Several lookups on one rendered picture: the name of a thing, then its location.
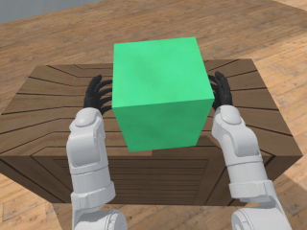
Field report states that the right robot hand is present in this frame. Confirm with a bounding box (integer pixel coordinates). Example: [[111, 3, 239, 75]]
[[207, 71, 233, 111]]

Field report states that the left robot hand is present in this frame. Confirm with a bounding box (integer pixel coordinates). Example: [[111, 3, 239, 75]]
[[83, 74, 113, 116]]

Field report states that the robot left upper arm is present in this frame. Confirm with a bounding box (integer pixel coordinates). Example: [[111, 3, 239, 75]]
[[74, 209, 128, 230]]

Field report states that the left robot forearm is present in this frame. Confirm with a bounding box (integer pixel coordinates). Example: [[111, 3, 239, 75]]
[[66, 107, 116, 230]]

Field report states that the right robot forearm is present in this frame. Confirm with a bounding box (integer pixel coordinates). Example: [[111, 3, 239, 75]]
[[211, 104, 293, 230]]

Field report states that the pedestal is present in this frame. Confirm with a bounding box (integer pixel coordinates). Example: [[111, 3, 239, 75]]
[[0, 58, 303, 207]]

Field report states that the robot right upper arm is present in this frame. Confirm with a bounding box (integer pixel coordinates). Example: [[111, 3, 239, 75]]
[[231, 205, 291, 230]]

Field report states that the carton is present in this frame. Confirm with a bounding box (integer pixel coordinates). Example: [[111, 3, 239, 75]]
[[111, 36, 215, 152]]

